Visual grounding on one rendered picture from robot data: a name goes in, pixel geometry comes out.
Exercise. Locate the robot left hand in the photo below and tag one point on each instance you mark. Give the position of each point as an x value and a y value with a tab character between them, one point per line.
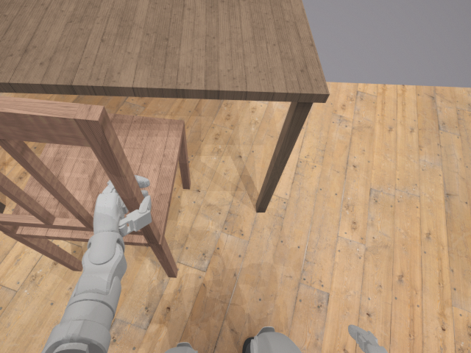
110	209

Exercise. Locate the robot left shin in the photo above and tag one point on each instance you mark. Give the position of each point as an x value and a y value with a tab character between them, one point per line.
184	344

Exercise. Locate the robot left forearm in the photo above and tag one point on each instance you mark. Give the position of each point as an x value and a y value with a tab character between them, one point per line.
85	325

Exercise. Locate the chair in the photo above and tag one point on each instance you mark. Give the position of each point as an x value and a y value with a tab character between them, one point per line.
85	148

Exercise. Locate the robot shin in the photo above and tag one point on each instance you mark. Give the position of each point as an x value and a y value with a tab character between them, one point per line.
266	329
184	344

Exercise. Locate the robot right hand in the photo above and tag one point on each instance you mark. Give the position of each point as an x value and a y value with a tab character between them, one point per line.
366	340

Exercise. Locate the table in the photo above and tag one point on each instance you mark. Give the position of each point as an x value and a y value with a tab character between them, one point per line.
251	50

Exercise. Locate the robot right shin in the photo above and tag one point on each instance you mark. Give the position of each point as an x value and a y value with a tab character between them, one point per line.
266	329

